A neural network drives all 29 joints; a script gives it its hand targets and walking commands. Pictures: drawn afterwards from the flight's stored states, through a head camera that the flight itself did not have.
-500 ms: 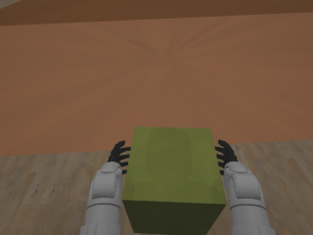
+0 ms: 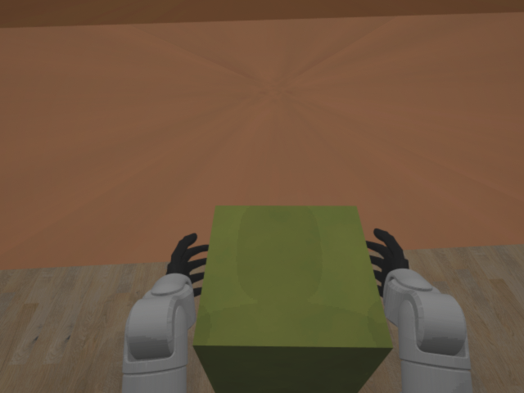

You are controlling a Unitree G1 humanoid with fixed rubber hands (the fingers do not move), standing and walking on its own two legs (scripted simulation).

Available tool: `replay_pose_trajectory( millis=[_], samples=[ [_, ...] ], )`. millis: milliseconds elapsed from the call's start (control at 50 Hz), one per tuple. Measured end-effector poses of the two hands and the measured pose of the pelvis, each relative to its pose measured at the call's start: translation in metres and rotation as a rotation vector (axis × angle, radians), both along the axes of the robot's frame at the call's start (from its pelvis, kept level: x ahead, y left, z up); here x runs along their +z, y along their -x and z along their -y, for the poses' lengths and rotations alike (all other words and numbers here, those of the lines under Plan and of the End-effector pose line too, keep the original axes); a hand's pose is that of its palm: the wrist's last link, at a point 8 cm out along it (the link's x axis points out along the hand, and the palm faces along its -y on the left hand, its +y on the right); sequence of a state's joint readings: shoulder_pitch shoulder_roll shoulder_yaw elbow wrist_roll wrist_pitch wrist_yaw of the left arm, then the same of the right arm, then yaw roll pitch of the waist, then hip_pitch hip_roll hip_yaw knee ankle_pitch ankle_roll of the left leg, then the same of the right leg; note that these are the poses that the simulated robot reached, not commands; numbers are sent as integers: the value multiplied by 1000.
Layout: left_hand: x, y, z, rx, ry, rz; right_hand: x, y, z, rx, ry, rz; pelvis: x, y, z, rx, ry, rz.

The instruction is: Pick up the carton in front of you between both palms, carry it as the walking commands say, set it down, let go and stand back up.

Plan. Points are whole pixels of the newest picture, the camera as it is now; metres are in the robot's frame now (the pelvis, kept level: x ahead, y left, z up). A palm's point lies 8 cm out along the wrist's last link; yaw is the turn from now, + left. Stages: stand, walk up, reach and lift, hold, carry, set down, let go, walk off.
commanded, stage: carry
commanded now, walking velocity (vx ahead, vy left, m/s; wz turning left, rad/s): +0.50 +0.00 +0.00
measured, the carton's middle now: (284, 307) +0.26 +0.00 +0.01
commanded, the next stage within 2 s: none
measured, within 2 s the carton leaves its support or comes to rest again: neither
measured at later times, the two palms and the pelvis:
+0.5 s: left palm (213, 151) +0.53 +0.14 +0.12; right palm (364, 146) +0.56 -0.16 +0.11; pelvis +0.27 -0.03 +0.03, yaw +2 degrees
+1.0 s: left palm (227, 85) +0.87 +0.15 +0.10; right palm (336, 83) +0.87 -0.15 +0.11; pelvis +0.61 +0.00 +0.03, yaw -1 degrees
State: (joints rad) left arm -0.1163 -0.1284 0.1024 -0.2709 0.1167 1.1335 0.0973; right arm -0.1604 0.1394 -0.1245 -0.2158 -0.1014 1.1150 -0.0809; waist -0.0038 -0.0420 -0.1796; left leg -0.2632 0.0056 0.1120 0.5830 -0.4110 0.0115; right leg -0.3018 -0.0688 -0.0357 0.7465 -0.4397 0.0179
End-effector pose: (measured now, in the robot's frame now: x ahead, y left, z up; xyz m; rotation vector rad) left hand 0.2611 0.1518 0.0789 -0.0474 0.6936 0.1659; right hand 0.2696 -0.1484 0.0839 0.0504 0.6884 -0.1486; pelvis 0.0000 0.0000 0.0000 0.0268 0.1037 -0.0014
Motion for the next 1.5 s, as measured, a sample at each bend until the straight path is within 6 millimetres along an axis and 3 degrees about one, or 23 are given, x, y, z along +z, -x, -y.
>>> replay_pose_trajectory(
  millis=[140,240,400,540,700,780,920,1060,1180,1340,1500],
  samples=[
    [14,-71,13,-31,2,-22,7,-56,13,-35,-6,-23,12,-65,5,-5,53,-14],
    [17,-130,27,-9,-1,31,9,-123,28,-21,-19,29,-1,-123,25,47,51,28],
    [32,-202,18,89,-4,-32,26,-225,16,78,-19,-34,25,-211,38,59,-1,17],
    [35,-296,13,64,-14,-7,23,-310,13,63,-18,-8,22,-303,27,38,-14,21],
    [-8,-428,1,-15,13,-37,-11,-419,2,-7,17,-38,-8,-426,-3,-9,-17,52],
    [-13,-478,1,-58,3,-111,-17,-457,1,-49,13,-113,7,-470,-13,-32,8,42],
    [6,-561,2,-80,7,-83,7,-537,2,-63,26,-85,29,-556,-13,-24,52,24],
    [31,-655,8,-20,9,34,31,-647,9,-13,18,32,22,-657,5,-8,43,36],
    [51,-765,30,25,-8,166,40,-766,30,14,-23,165,-8,-750,33,25,36,63],
    [77,-890,40,47,-53,70,66,-907,39,72,-17,74,15,-828,53,30,10,32],
    [105,-1027,45,4,-59,61,97,-1036,44,55,17,66,23,-925,49,6,7,11]
  ],
)
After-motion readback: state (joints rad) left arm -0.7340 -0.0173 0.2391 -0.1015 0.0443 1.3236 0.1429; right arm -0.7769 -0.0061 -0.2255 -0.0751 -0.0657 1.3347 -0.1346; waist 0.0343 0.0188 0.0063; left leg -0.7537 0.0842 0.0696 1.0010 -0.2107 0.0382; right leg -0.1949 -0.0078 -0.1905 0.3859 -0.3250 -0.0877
